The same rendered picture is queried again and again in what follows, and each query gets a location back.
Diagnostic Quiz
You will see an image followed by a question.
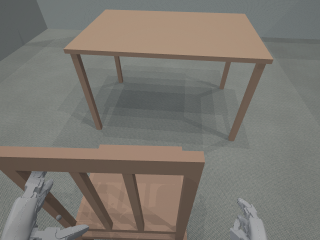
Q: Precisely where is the chair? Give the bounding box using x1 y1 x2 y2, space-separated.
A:
0 144 205 240

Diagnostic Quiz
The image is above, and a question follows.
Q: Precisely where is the robot left hand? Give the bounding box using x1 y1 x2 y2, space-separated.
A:
1 171 89 240

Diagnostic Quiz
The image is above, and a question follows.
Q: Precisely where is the robot right hand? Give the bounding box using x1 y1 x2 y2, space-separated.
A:
230 198 268 240

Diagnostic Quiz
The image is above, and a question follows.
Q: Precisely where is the table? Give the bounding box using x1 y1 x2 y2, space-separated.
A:
63 9 274 141

